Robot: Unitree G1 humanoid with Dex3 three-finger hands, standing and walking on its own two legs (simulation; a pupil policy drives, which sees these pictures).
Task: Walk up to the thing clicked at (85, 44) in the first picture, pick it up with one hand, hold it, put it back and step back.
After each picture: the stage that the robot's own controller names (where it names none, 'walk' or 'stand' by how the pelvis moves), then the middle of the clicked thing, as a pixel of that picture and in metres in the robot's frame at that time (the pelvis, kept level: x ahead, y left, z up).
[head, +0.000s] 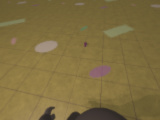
stand; (85, 44) +1.65 +0.20 -0.72
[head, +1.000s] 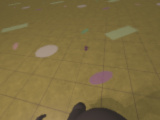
walk; (85, 48) +1.52 +0.28 -0.72
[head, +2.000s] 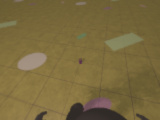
walk; (80, 61) +1.01 +0.29 -0.71
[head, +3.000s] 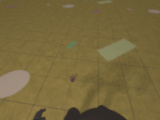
walk; (72, 78) +0.64 +0.26 -0.70
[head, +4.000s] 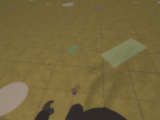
walk; (73, 91) +0.39 +0.25 -0.69
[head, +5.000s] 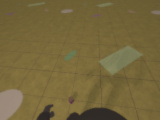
stand; (71, 100) +0.33 +0.26 -0.72
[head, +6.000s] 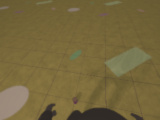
stand; (75, 100) +0.32 +0.21 -0.72
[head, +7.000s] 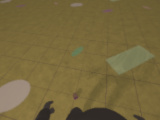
stand; (75, 96) +0.34 +0.20 -0.72
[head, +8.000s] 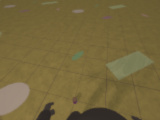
stand; (74, 100) +0.34 +0.19 -0.72
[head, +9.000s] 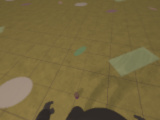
stand; (76, 95) +0.35 +0.18 -0.71
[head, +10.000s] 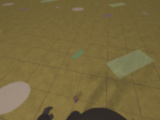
stand; (75, 99) +0.34 +0.18 -0.72
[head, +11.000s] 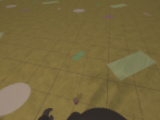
stand; (75, 101) +0.32 +0.19 -0.72
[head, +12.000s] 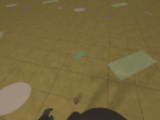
stand; (76, 100) +0.32 +0.19 -0.72
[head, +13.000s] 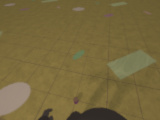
go down; (75, 100) +0.32 +0.18 -0.72
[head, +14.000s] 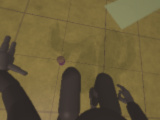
go down; (61, 60) +0.39 +0.27 -0.31
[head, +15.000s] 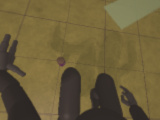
approach; (61, 61) +0.39 +0.27 -0.30
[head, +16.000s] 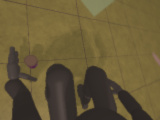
close in; (31, 62) +0.35 +0.32 -0.21
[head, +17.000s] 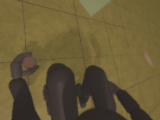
close; (30, 63) +0.33 +0.31 -0.21
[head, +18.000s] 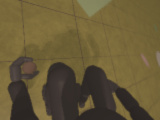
lift; (29, 68) +0.30 +0.30 -0.21
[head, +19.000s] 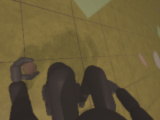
lift; (30, 68) +0.30 +0.30 -0.21
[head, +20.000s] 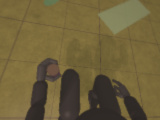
lift; (54, 70) +0.28 +0.27 -0.08
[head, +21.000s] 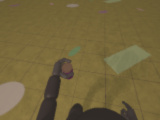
lift; (68, 71) +0.33 +0.17 +0.05
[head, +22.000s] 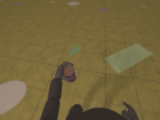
hold; (70, 74) +0.32 +0.17 +0.01
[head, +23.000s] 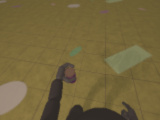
hold; (71, 75) +0.31 +0.16 +0.01
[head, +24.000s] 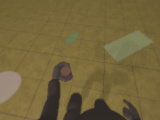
crouch; (67, 73) +0.33 +0.18 -0.04
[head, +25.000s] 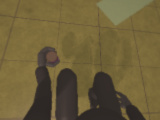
lower; (53, 58) +0.38 +0.27 -0.12
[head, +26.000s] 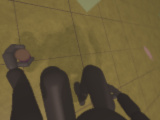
lower; (24, 57) +0.38 +0.32 -0.21
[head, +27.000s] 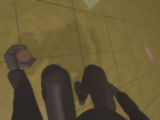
lower; (25, 57) +0.36 +0.32 -0.22
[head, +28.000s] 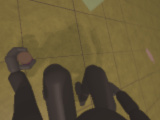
lower; (26, 59) +0.35 +0.33 -0.22
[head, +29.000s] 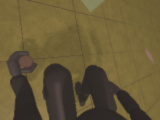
lower; (27, 62) +0.33 +0.32 -0.22
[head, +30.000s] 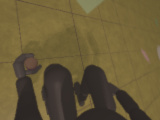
loosen; (31, 64) +0.33 +0.29 -0.22
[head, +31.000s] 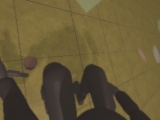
withdraw; (30, 63) +0.33 +0.29 -0.22
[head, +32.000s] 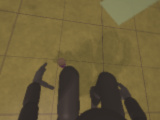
stand; (61, 63) +0.37 +0.26 -0.29
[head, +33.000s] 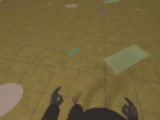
stand; (74, 100) +0.31 +0.16 -0.65
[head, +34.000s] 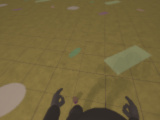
stand; (75, 100) +0.33 +0.18 -0.66
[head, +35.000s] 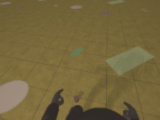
stand; (76, 99) +0.33 +0.18 -0.68
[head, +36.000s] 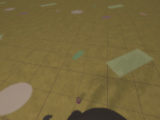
walk; (78, 100) +0.35 +0.16 -0.72
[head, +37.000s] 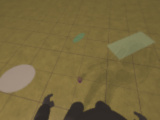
walk; (79, 79) +0.48 +0.15 -0.70
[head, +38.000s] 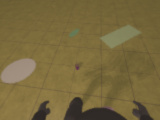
walk; (77, 66) +0.73 +0.25 -0.69
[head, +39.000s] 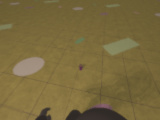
stand; (80, 67) +0.94 +0.20 -0.71
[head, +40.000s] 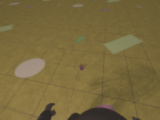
stand; (81, 67) +0.90 +0.20 -0.72
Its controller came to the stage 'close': yes
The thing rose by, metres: 0.71
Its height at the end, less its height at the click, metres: +0.00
